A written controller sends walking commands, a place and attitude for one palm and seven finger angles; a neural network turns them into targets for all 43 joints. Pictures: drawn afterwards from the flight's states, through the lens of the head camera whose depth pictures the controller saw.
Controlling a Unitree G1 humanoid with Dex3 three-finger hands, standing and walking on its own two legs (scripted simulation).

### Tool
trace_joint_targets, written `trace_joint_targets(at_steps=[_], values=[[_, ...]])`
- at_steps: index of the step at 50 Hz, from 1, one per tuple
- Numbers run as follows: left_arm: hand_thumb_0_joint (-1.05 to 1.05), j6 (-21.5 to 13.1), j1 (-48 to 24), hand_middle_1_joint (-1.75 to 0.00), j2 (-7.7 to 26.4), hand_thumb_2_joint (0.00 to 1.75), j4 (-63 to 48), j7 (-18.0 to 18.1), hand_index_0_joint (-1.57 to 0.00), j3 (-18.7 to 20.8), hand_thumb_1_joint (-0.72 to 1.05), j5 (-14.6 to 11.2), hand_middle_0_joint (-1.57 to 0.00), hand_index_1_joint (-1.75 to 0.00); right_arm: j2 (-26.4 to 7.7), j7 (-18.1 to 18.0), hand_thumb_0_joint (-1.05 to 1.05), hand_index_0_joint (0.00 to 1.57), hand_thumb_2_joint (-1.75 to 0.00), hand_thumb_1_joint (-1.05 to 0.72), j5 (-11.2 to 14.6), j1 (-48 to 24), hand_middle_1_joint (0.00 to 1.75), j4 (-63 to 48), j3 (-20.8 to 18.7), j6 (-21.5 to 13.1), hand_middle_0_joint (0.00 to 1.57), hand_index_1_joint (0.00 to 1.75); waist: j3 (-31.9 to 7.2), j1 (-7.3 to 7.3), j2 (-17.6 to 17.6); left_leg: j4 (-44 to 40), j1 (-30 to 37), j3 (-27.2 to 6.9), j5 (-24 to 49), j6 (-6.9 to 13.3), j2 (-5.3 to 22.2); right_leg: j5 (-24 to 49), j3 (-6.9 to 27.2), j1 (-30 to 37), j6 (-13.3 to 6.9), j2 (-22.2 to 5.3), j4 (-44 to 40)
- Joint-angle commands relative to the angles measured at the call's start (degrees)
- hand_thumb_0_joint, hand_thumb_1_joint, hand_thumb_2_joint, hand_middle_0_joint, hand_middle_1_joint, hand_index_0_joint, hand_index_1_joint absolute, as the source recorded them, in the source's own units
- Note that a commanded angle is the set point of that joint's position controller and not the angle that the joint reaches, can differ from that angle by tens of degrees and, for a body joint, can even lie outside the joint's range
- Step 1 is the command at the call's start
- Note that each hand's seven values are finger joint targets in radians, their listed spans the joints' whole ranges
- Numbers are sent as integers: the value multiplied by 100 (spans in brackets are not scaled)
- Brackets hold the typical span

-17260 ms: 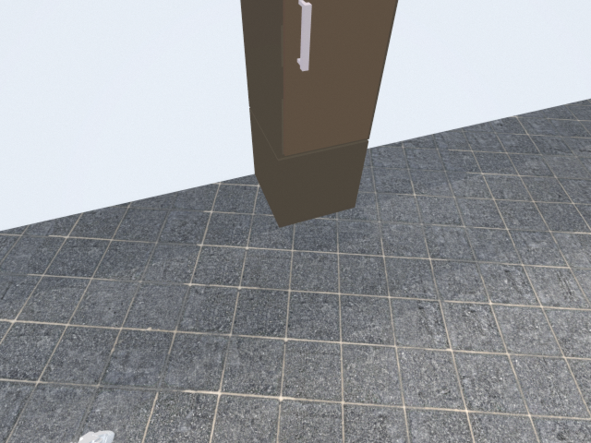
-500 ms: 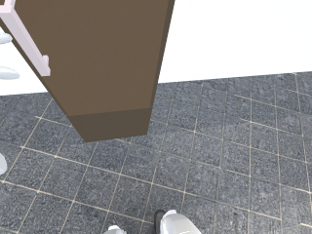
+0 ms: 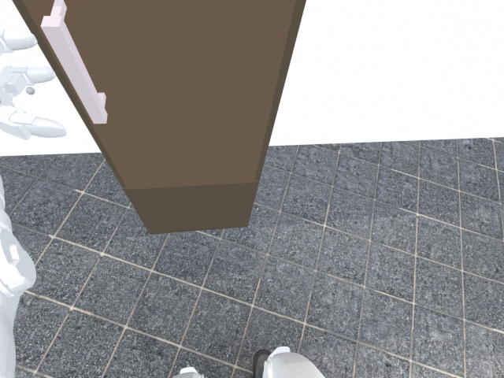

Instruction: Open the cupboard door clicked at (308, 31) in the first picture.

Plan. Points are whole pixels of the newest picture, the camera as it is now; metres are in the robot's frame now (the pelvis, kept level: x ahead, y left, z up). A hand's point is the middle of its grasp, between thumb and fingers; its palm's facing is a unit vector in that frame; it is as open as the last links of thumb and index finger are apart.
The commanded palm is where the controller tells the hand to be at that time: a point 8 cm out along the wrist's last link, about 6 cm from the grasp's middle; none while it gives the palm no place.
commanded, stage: move the hooked fingers beside the handle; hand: left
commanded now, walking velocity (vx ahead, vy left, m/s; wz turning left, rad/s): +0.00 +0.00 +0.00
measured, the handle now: (82, 69) +0.55 +0.22 +0.11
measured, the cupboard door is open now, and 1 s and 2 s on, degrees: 0 0 0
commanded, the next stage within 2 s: slide the fingers in behind the handle in 0.08 s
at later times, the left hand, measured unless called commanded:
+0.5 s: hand (41, 88) +0.51 +0.26 +0.11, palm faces +0.04 -1.00 +0.00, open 13.9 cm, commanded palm +0.49 +0.29 +0.11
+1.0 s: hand (48, 93) +0.50 +0.25 +0.11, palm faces +0.10 -1.00 -0.01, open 14.5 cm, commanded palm +0.48 +0.25 +0.11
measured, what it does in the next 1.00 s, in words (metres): stands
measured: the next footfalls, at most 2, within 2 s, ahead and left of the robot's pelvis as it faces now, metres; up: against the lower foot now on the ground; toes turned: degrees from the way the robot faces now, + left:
none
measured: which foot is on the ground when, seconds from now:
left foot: down 0.00-1.00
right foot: down 0.00-1.00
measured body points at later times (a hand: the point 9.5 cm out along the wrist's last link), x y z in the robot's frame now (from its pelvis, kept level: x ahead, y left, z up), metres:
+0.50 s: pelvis +0.00 +0.00 +0.00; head +0.13 +0.02 +0.43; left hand +0.50 +0.32 +0.12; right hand -0.04 -0.27 -0.10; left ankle -0.06 +0.09 -0.71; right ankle +0.02 -0.12 -0.71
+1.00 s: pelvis +0.01 +0.00 +0.00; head +0.12 +0.03 +0.44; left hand +0.49 +0.30 +0.12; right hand +0.02 -0.26 -0.11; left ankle -0.06 +0.09 -0.71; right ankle +0.02 -0.12 -0.71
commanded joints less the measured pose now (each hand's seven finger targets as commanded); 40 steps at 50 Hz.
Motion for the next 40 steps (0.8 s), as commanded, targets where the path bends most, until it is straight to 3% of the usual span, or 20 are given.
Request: trace_joint_targets(at_steps=[1, 3, 6, 9, 11, 12, 15, 16, 18, 21, 23, 25, 26, 28, 29, 31, 32, 33, 36, 40], values=[[0, -339, -2601, -120, 1801, 30, -987, -25, -30, 72, -50, -66, -30, -120, -1134, -130, 0, 20, -90, -90, -10, 1197, 30, -113, -352, -55, 20, 30, -2386, -87, 841, -345, 1178, -491, 3254, -112, -11, 2150, 400, 1539, -30, 114, 34], [0, -328, -2619, -120, 1970, 30, -927, -41, -30, 177, -50, -67, -30, -120, -1158, -151, 0, 20, -90, -90, -5, 1207, 30, -132, -335, -64, 20, 30, -2482, -67, 993, -345, 1104, -451, 3159, -99, -32, 2179, 435, 1598, -34, 99, 47], [0, -302, -2647, -120, 2089, 30, -842, -69, -30, 190, -50, -39, -30, -120, -1161, -161, 0, 20, -90, -90, 2, 1247, 30, -150, -314, -85, 20, 30, -2477, -97, 801, -363, 845, -406, 2860, -48, -49, 2205, 479, 1777, -23, 94, 33], [0, -430, -2693, -120, 2207, 30, -1203, -118, -30, 298, -50, -48, -30, -120, -1152, -155, 0, 20, -90, -90, -17, 1306, 30, -158, -338, -73, 20, 30, -2929, 7, 1309, -301, 1210, -424, 3288, -109, -41, 2338, 484, 1765, -60, 104, 96], [0, -363, -2484, -120, 1973, 30, -953, -159, -30, 170, -50, -107, -30, -120, -1158, -141, 0, 20, -90, -90, -7, 1338, 30, -134, -342, -62, 20, 30, -2628, -71, 871, -335, 1045, -432, 3123, -71, -19, 2239, 437, 1703, -34, 126, 37], [0, -353, -2573, -120, 1814, 30, -938, -190, -30, 64, -50, -157, -30, -120, -1162, -153, 0, 20, -90, -90, -4, 1342, 30, -122, -336, -64, 20, 30, -2524, -131, 900, -363, 1066, -452, 3119, -65, -12, 2215, 429, 1621, -49, 131, 16], [0, -275, -2585, -120, 2058, 30, -1009, -184, -30, 213, -50, -137, -30, -120, -1187, -162, 0, 20, -90, -90, -2, 1380, 30, -96, -352, -58, 20, 30, -2633, -76, 1045, -380, 965, -402, 2875, -42, -42, 2119, 468, 1684, -34, 109, -4], [0, -270, -2682, -120, 1949, 30, -1072, -160, -30, 106, -50, -109, -30, -120, -1170, -152, 0, 20, -90, -90, -9, 1382, 30, -80, -351, -66, 20, 30, -2576, -107, 1070, -396, 982, -410, 2859, -41, -37, 2091, 455, 1652, -38, 113, -22], [0, -337, -2629, -120, 1913, 30, -1356, -89, -30, 171, -50, -129, -30, -120, -1164, -137, 0, 20, -90, -90, -36, 1456, 30, -69, -390, -70, 20, 30, -2868, -36, 1305, -363, 1394, -473, 3331, -105, -3, 2167, 417, 1558, -62, 132, 9], [0, -333, -2596, -120, 1818, 30, -1341, 11, -30, 152, -50, -147, -30, -120, -1158, -101, 0, 20, -90, -90, -41, 1449, 30, -42, -403, -66, 20, 30, -2706, -89, 1041, -374, 1237, -428, 3157, -73, 2, 2172, 418, 1606, -40, 146, -29], [0, -349, -2516, -120, 1703, 30, -1373, 36, -30, 105, -50, -139, -30, -120, -1142, -97, 0, 20, -90, -90, -40, 1445, 30, -37, -413, -66, 20, 30, -2723, -48, 1225, -369, 1348, -440, 3355, -89, 1, 2249, 418, 1574, -59, 142, -22], [0, -344, -2488, -120, 1662, 30, -1435, 67, -30, 76, -50, -124, -30, -120, -1145, -88, 0, 20, -90, -90, -47, 1454, 30, -25, -424, -62, 20, 30, -2704, -36, 1124, -388, 1414, -474, 3434, -104, 17, 2221, 389, 1568, -57, 149, -27], [0, -322, -2473, -120, 1376, 30, -1444, 62, -30, -135, -50, -135, -30, -120, -1112, -76, 0, 20, -90, -90, -37, 1396, 30, -44, -415, -72, 20, 30, -2653, -66, 1371, -394, 1467, -427, 3385, -103, 5, 2167, 406, 1477, -55, 143, -56], [0, -368, -2616, -120, 1329, 30, -1664, 99, -30, -108, -50, -192, -30, -120, -1120, -71, 0, 20, -90, -90, -56, 1445, 30, 11, -449, -79, 20, 30, -2820, -95, 1252, -368, 1743, -518, 3768, -150, 50, 2262, 358, 1429, -57, 167, -48], [0, -373, -2440, -120, 1393, 30, -1655, 116, -30, -15, -50, -186, -30, -120, -1116, -66, 0, 20, -90, -90, -62, 1437, 30, 2, -459, -83, 20, 30, -2920, -13, 1276, -343, 1786, -511, 3889, -160, 52, 2326, 365, 1493, -69, 166, -18], [0, -363, -2410, -120, 1078, 30, -1614, 123, -30, -224, -50, -232, -30, -120, -1089, -45, 0, 20, -90, -90, -53, 1357, 30, 4, -446, -100, 20, 30, -2672, -65, 1142, -376, 1681, -498, 3752, -146, 48, 2276, 348, 1459, -59, 165, -60], [0, -397, -2527, -120, 903, 30, -1691, 137, -30, -345, -50, -270, -30, -120, -1081, -49, 0, 20, -90, -90, -53, 1345, 30, 24, -445, -108, 20, 30, -2603, -108, 1271, -377, 1792, -520, 3860, -158, 50, 2277, 335, 1359, -82, 170, -57], [0, -395, -2452, -120, 1018, 30, -1649, 176, -30, -213, -50, -262, -30, -120, -1091, -41, 0, 20, -90, -90, -56, 1350, 30, 44, -458, -112, 20, 30, -2622, -59, 1198, -369, 1786, -524, 3853, -160, 56, 2262, 334, 1376, -73, 171, -54], [0, -367, -2645, -120, 672, 30, -1507, 247, -30, -504, -50, -234, -30, -120, -1064, -40, 0, 20, -90, -90, -61, 1313, 30, 100, -441, -147, 20, 30, -2404, -180, 1076, -391, 1712, -545, 3623, -153, 42, 2099, 313, 1226, -51, 161, -71], [0, -410, -2758, -120, 575, 30, -1530, 332, -30, -556, -50, -183, -30, -120, -1039, -40, 0, 20, -90, -90, -78, 1311, 30, 149, -455, -195, 20, 30, -2584, -170, 1147, -337, 1842, -582, 3855, -196, 40, 2176, 318, 1227, -58, 150, -18]])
